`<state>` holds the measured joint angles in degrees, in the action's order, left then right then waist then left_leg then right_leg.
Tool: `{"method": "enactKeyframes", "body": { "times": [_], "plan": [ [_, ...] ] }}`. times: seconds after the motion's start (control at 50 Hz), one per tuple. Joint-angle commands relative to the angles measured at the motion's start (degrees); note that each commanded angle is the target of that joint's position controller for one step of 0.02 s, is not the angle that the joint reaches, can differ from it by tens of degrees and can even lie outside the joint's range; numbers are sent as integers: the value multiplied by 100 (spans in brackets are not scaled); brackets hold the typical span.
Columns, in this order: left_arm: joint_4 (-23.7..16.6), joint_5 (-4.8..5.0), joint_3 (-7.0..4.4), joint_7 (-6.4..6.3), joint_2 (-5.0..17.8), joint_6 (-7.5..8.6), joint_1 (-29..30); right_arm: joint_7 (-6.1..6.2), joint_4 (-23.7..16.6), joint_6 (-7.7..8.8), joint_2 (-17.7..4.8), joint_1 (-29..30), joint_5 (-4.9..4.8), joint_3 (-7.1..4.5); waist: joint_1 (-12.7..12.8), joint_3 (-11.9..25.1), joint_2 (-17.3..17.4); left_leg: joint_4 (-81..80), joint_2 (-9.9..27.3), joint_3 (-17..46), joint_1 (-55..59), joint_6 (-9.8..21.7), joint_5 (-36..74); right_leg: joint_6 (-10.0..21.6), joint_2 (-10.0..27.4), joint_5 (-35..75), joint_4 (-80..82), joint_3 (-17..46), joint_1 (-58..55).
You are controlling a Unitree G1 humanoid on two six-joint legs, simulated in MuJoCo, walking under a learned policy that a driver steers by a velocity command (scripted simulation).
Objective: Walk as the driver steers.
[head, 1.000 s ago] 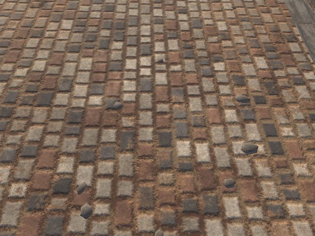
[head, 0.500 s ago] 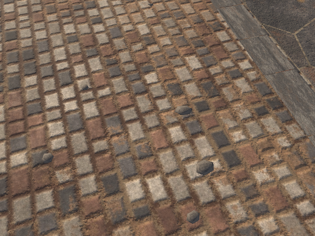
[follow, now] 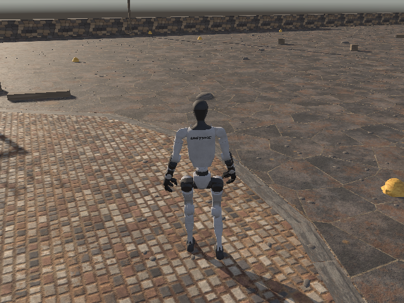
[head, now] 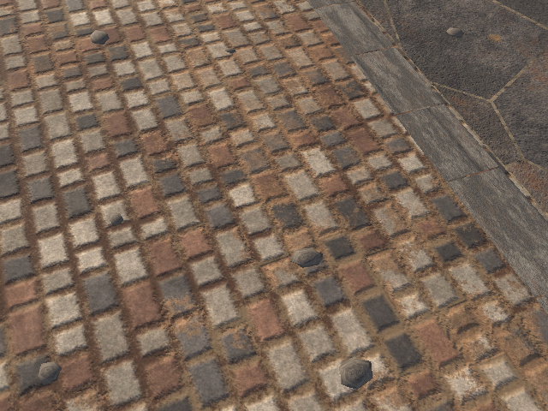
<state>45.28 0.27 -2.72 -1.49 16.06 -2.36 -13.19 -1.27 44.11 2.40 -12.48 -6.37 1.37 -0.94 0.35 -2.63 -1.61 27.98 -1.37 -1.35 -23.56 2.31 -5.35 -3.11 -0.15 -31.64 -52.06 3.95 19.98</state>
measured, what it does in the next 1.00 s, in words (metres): steps on the spot, turning left: right foot, then right foot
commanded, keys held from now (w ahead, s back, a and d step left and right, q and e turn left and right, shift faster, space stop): no key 0.10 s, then q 0.74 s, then no key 0.08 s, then w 0.08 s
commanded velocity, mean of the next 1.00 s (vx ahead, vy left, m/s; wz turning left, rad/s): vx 0.03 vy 0.00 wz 0.36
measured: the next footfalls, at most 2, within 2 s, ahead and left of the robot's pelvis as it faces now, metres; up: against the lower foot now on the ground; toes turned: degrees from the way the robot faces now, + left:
right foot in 0.12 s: +0.06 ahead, -0.15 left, +0.00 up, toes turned +2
right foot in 0.80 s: +0.16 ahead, -0.13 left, +0.00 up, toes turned +27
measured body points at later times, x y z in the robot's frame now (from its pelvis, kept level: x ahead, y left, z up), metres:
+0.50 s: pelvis +0.06 +0.00 -0.01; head +0.10 +0.02 +0.44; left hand +0.12 +0.30 -0.13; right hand +0.24 -0.26 -0.11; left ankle +0.10 +0.09 -0.73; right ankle +0.01 -0.16 -0.68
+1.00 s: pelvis +0.07 -0.04 +0.01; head +0.10 -0.06 +0.46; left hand +0.06 +0.26 -0.08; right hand +0.32 -0.26 -0.10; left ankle +0.00 +0.08 -0.65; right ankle +0.12 -0.14 -0.73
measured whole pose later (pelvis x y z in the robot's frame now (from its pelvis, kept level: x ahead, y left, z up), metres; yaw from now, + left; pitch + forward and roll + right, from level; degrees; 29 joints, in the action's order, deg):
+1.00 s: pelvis +0.07 -0.04 +0.01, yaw +26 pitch +1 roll +1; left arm 42.5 -0.6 -3.4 -2.2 14.2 0.8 -12.0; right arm 1.8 41.8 -3.1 -19.9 -11.9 -0.7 -6.2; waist 0.9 -0.6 2.7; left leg 63.2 -4.8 7.6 -30.2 -3.9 -20.6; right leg 1.2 0.4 -13.0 -24.9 0.6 13.1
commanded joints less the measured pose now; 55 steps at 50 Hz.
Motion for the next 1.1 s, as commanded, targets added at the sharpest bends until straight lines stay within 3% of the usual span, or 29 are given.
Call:
{"method": "enactKeyframes", "body": {
  "times": [0.02, 0.08, 0.12, 0.14, 0.18, 0.24, 0.28, 0.36, 0.4, 0.42, 0.44, 0.46, 0.48, 0.5, 0.52, 0.54, 0.58, 0.64, 0.74, 0.78, 0.8, 0.82, 0.84, 0.86, 0.88, 0.92, 0.94, 1.0, 1.1],
  "plan": [
    [-24, -48, -121, -77, 339, -56, -664, 71, -307, -66, -869, 378, 28, -219, 171, 704, 1102, -1367, 1160, 1367, 350, 745, -893, -37, 189, 617, 890, -142, -505],
    [190, -104, -117, -33, 243, 8, -779, 129, -164, -100, -790, 341, -92, -192, 241, 825, 883, -1226, 1040, 1106, 204, 617, -1623, 154, 99, 1927, 2065, -365, -1254],
    [54, -233, -114, -47, 394, 38, -476, 115, -12, -99, -611, 132, -74, -119, 120, 502, 567, -1097, 781, 1027, -79, 173, -2456, 390, 460, 1995, 2632, 53, -1288],
    [78, -170, -214, -79, 769, 51, -363, 102, -43, -108, -747, 72, -79, -176, -95, 187, 69, -995, 474, 753, 37, 19, -2333, 532, 495, 1050, 2635, 82, -651],
    [85, -146, -223, -119, 632, 159, -211, 138, -133, -118, -881, 340, -117, -233, -12, 16, -203, -459, 319, 629, 363, 21, -1617, 492, 440, 628, 2829, 24, -130],
    [76, -94, -290, -195, 659, 287, -338, 185, -182, -173, -873, 265, -173, -305, 45, 196, -323, 143, 166, 570, 110, 195, -593, 497, 593, 1493, 2708, 30, -486],
    [60, -81, -353, -259, 779, 289, -495, 160, -251, -204, -789, 242, -179, -330, 104, 313, -472, 659, 26, 425, -190, 161, -87, 700, 957, 2277, 2700, 275, -781],
    [-179, -24, -400, -380, 828, 259, -113, 27, -338, -301, -728, 9, -161, -393, 11, 457, -835, 1481, 94, 157, -414, 128, -1116, 1149, 1837, 3694, 2489, 660, -967],
    [-245, 19, -423, -392, 858, 242, 35, -19, -349, -327, -793, -120, -194, -442, -72, 414, -506, 929, 130, 212, 123, 293, -670, 898, 1630, 3436, 2106, 260, -615],
    [-293, -46, -435, -381, 813, 241, -170, 7, -386, -327, -1191, -114, -177, -565, 75, 445, 429, 386, 454, 1001, 533, 531, 665, 488, 1007, 2930, 1374, -420, -215],
    [-464, -106, -391, -364, 681, 238, 122, 31, -372, -316, -1510, -491, -137, -660, -149, 639, 1453, -399, 1117, 2680, 1335, 1211, 1453, -50, 40, 1521, 19, -901, 763],
    [-620, -114, -311, -337, 480, 236, 452, 10, -289, -242, -1572, -1056, -39, -632, -456, 1055, 1764, -852, 1735, 3839, 2230, 1760, 1733, -102, -331, -757, -1205, -205, 1645],
    [-571, -50, -300, -287, 458, 244, 229, 7, -369, -129, -1502, -901, -44, -570, -321, 1290, 1179, -742, 1831, 3719, 2376, 1743, 1684, -42, -160, -738, -1910, 301, 1780],
    [-481, -5, -308, -265, 496, 235, 153, 35, -498, -72, -1414, -543, -115, -553, -178, 1171, 686, -612, 1687, 3294, 2165, 1554, 1676, -21, -67, -400, -2081, 333, 1826],
    [-447, -32, -337, -280, 570, 240, 162, 89, -550, -83, -1370, -297, -196, -541, -88, 1004, 414, -644, 1516, 2950, 1869, 1349, 1501, -27, 36, 5, -1819, 346, 1798],
    [-444, -67, -365, -313, 633, 248, 211, 155, -569, -136, -1296, -158, -237, -517, -40, 983, 454, -703, 1313, 2701, 1642, 1173, 1178, -46, 114, 323, -1455, 331, 1579],
    [-467, -45, -326, -294, 483, 274, 240, 228, -593, -261, -1285, -131, -200, -523, -7, 920, 711, -806, 974, 2442, 1344, 1045, 879, -123, -34, 623, -754, 155, 1185],
    [-500, 7, -249, -229, 327, 317, 350, 323, -650, -342, -1346, -179, -199, -578, -71, 972, 849, -869, 870, 2507, 1292, 1010, 390, -180, -191, 824, 335, 158, 747],
    [-518, 52, -284, -65, 503, 383, 312, 336, -773, -462, -1375, -44, -229, -628, -71, 817, 1173, -1007, 835, 3036, 930, 920, -343, -87, -313, 1192, 1578, 153, -24],
    [-430, 52, -316, 3, 513, 431, 42, 361, -822, -524, -1349, 66, -306, -627, 125, 755, 1106, -829, 644, 3043, 671, 702, -572, 82, -305, 1852, 2635, 19, -667],
    [-397, 17, -372, 2, 656, 434, -72, 376, -820, -536, -1241, -42, -331, -598, 149, 749, 923, -584, 401, 2877, 306, 463, -1039, 231, 12, 2129, 3069, 149, -1182],
    [-453, -102, -447, -32, 1032, 404, -175, 366, -816, -535, -953, -284, -287, -525, 22, 861, -66, 621, -131, 2198, -382, 121, -2183, 674, 1221, 1998, 3437, 1242, -1739],
    [-533, -356, -509, -10, 1395, 377, 95, 357, -1021, -447, -1034, -200, -305, -582, -112, 527, -1540, 1934, -861, 1203, -1249, -141, -2981, 1554, 2170, 2446, 3843, 2674, -1186],
    [-735, -393, -423, -18, 1053, 415, 461, 344, -893, -392, -1488, -336, -179, -711, -177, 471, -1041, 3079, -404, 1322, -1149, -322, -2764, 1820, 2301, 2452, 3827, 2585, -849],
    [-816, -294, -334, -43, 745, 426, 797, 329, -718, -414, -1581, -518, -205, -769, -307, 407, -699, 3517, -399, 1284, -1010, -391, -2379, 1604, 1917, 2414, 3726, 1961, -654],
    [-841, -87, -240, -63, 535, 410, 964, 359, -488, -525, -1266, -768, -173, -703, -297, 293, -522, 4204, -425, 1186, -1069, -596, -1869, 1357, 1408, 2477, 3574, 1238, -720],
    [-797, -61, -201, -78, 507, 399, 793, 338, -498, -533, -1124, -771, -176, -650, -233, 351, -508, 4276, -378, 1051, -1069, -649, -1656, 1351, 1293, 2151, 3661, 1041, -766],
    [-565, -48, -218, -117, 618, 383, 88, 276, -697, -418, -916, -282, -217, -503, 173, 288, -869, 3210, -147, 620, -1408, -725, -1359, 1374, 1211, 568, 4041, 1112, -1443],
    [-396, 46, -330, -53, 1045, 452, -229, 142, -737, -160, -759, 29, -218, -342, 344, 105, -910, 1180, 107, 7, -186, -490, -1807, 1420, 1354, 673, 4188, 960, -1120]
  ]
}}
